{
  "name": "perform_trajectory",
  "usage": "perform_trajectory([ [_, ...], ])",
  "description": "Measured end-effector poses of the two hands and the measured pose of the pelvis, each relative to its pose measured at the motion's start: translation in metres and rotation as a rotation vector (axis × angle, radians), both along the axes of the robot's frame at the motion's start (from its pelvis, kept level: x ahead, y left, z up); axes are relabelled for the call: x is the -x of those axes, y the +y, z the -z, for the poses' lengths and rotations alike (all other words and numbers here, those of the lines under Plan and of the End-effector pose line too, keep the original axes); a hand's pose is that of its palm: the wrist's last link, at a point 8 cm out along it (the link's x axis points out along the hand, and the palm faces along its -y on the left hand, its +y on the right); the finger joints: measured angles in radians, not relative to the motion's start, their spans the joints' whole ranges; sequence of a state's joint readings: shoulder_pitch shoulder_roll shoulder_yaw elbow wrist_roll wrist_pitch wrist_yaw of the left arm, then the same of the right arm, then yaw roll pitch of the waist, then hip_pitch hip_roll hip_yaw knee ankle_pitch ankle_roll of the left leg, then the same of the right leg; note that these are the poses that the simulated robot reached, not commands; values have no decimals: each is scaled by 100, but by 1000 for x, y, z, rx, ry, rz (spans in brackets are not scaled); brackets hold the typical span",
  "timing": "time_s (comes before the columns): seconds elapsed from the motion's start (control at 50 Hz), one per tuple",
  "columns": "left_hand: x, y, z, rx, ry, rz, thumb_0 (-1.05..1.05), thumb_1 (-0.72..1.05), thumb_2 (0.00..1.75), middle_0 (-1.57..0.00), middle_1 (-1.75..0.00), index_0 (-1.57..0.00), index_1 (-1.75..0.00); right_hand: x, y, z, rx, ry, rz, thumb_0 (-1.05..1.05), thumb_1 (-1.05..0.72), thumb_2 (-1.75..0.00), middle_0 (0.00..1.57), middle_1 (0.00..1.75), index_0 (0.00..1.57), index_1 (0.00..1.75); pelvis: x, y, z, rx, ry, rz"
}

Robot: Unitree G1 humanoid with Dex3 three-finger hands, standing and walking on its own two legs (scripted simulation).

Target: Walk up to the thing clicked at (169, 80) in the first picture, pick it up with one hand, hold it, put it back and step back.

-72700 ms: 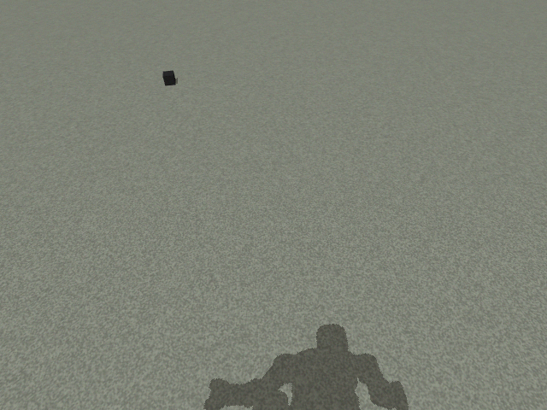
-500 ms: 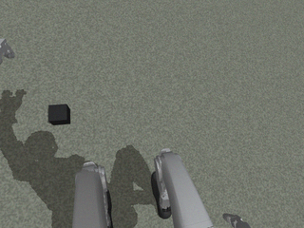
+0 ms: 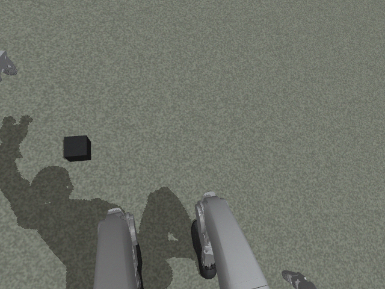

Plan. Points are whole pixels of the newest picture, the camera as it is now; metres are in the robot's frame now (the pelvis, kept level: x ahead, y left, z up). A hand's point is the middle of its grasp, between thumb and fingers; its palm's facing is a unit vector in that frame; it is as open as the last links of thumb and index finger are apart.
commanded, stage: approach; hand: left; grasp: from above
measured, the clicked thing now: (78, 148) +0.54 +0.28 -0.50
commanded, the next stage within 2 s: close in in 1.30 s
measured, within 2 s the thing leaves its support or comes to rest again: neither
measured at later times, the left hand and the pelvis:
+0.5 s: hand (25, 133) +0.48 +0.30 -0.15, palm faces -0.54 -0.01 -0.84, open 14.0 cm; pelvis +0.00 +0.00 -0.04, yaw -1 degrees
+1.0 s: hand (71, 151) +0.50 +0.27 -0.39, palm faces -0.49 -0.01 -0.87, open 14.1 cm; pelvis -0.02 +0.00 -0.20, yaw -4 degrees
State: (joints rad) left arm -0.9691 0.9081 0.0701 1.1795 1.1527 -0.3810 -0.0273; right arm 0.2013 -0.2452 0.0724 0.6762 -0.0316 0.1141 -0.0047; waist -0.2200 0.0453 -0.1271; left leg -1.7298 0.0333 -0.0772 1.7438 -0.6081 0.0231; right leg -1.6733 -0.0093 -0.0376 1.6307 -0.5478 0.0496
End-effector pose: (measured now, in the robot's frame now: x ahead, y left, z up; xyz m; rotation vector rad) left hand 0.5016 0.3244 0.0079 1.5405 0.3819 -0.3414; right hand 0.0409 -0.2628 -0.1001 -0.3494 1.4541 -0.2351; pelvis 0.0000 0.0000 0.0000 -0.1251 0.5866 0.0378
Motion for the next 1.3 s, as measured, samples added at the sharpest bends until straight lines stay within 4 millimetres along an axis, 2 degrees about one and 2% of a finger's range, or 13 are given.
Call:
perform_trajectory([
  [0.22,2,-1,-8,3,4,-8,0,-56,99,-7,-107,-7,-107,-3,-1,-7,-10,-6,1,0,-93,-90,20,30,20,30,-2,-2,-8,-3,-9,3],
  [0.32,6,-5,9,10,49,-6,0,-53,95,-7,-110,-9,-108,-4,-3,-7,-1,-15,-3,0,-92,-90,20,30,20,31,-2,-2,-5,-4,-4,5],
  [0.38,8,-10,32,13,86,15,0,-51,94,-7,-110,-9,-108,-3,-6,0,10,-14,-11,0,-92,-90,20,30,20,31,-2,-2,4,-4,7,9],
  [0.46,11,-18,77,37,113,54,0,-51,91,-7,-111,-10,-108,1,-11,18,29,5,-30,0,-92,-90,20,30,20,31,1,-2,28,-1,28,15],
  [0.66,11,-33,202,56,8,122,0,-52,88,-7,-113,-11,-109,15,-12,98,26,103,-84,0,-92,-90,20,30,20,30,15,0,113,19,60,19],
  [0.78,7,-35,261,28,-27,64,0,-52,92,-7,-112,-10,-109,26,-3,144,-3,109,-79,0,-92,-90,20,30,20,30,23,0,155,30,58,16],
  [0.88,2,-42,301,8,9,36,0,-53,95,-8,-109,-9,-107,39,4,169,-20,121,-65,-1,-92,-90,20,30,20,30,23,-1,182,41,51,19],
  [0.98,-7,-52,334,13,46,22,0,-53,97,-8,-107,-9,-106,49,6,178,-23,148,-60,-1,-92,-89,20,30,20,30,18,-3,198,50,47,30],
  [1.12,-23,-66,369,37,53,30,0,-54,98,-8,-105,-9,-104,56,0,170,6,191,-71,-1,-91,-89,20,30,21,30,7,-7,209,64,36,46],
  [1.2,-35,-68,375,34,10,29,0,-54,99,-8,-104,-8,-103,56,-6,162,26,211,-80,-1,-91,-89,20,30,21,30,3,-8,212,72,33,54],
  [1.3,-47,-60,366,5,-48,5,0,-55,100,-8,-101,-7,-101,53,-13,157,38,216,-87,-1,-91,-89,20,30,20,30,-1,-8,212,80,35,60],
])
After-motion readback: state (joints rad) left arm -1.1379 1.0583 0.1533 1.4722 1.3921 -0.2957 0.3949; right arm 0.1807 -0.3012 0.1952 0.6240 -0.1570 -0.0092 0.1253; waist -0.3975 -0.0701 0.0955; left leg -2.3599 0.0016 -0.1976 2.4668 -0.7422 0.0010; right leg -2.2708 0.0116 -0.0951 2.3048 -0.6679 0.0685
